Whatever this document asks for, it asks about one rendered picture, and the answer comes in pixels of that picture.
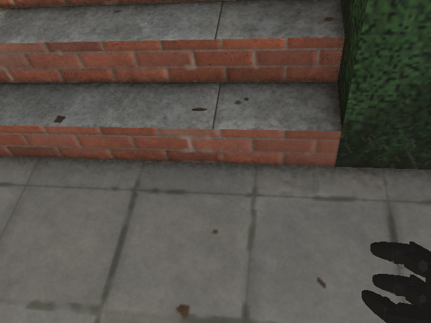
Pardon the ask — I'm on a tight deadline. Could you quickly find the right robot hand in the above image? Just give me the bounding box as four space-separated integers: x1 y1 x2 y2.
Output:
362 242 431 323

